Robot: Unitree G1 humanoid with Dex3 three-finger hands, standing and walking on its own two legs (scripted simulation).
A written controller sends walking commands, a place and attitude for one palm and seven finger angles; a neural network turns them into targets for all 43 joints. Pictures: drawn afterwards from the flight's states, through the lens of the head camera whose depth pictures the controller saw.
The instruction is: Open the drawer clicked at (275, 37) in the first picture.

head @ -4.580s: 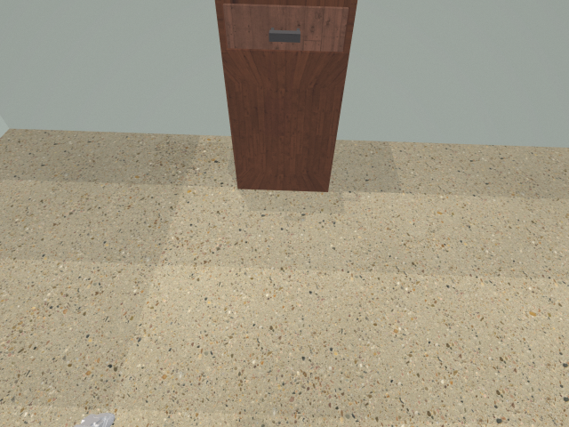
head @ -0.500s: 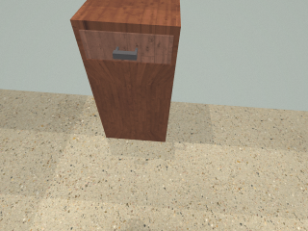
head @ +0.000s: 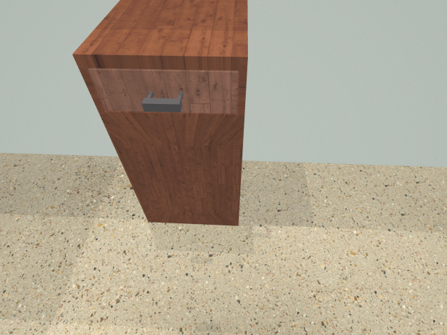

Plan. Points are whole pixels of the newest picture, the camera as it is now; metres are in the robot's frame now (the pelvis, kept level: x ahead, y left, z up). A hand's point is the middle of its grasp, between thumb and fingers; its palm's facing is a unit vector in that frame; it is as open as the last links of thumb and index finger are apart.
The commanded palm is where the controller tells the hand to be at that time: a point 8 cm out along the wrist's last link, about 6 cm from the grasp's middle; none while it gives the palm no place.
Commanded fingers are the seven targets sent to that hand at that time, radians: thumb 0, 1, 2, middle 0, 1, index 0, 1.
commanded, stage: take the last steps up to it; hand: left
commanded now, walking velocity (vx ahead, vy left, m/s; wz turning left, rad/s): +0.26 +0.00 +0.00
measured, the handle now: (164, 100) +0.70 +0.21 +0.02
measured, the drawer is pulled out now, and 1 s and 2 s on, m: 0.00 0.00 0.00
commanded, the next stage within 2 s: come to a stop and stand still in 0.30 s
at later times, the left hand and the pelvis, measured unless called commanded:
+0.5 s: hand (134, 326) +0.17 +0.20 -0.16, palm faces +0.02 -0.99 -0.16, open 7.4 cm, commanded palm none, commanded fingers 0.00 0.90 0.90 -0.20 -0.30 -0.20 -0.30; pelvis +0.15 +0.03 +0.02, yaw -2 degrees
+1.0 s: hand (134, 288) +0.24 +0.22 -0.17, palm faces +0.04 -0.97 -0.23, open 7.3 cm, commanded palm none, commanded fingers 0.00 0.90 0.90 -0.20 -0.30 -0.20 -0.30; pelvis +0.15 +0.04 +0.00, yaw -1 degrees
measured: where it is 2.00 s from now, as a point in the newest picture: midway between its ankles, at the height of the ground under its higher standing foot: outside the picture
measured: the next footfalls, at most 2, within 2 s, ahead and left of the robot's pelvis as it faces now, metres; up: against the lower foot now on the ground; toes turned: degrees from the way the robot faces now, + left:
left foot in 0.28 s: +0.20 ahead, +0.14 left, +0.00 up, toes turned +9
right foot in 0.60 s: +0.23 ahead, -0.07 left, +0.00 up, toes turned +3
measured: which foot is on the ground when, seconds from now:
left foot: up 0.00-0.26, down 0.28-0.66, up 0.68-0.94, down 0.96-1.00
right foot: down 0.00-0.28, up 0.30-0.58, down 0.60-1.00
